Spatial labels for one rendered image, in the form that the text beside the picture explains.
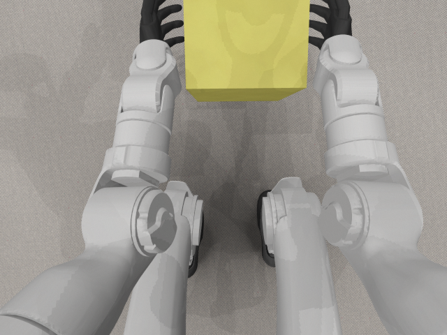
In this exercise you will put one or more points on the carton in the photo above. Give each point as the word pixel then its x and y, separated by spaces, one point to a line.
pixel 245 50

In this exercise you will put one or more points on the right robot upper arm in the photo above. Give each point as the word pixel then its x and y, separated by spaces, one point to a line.
pixel 376 226

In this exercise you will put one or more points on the left robot foot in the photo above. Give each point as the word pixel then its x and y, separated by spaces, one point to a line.
pixel 194 264

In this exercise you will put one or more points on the left robot upper arm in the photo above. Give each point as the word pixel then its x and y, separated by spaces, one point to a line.
pixel 123 229

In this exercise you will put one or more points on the right robot forearm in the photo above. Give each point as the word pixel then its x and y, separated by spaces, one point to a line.
pixel 353 118

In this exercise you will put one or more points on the robot left hand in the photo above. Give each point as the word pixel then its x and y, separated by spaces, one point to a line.
pixel 151 18

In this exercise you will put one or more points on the robot right shin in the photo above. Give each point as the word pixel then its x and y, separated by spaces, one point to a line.
pixel 291 182

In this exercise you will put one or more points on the left robot forearm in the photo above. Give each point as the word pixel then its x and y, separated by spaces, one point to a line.
pixel 139 155

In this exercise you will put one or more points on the robot right hand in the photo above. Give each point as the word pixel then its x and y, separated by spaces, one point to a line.
pixel 337 17

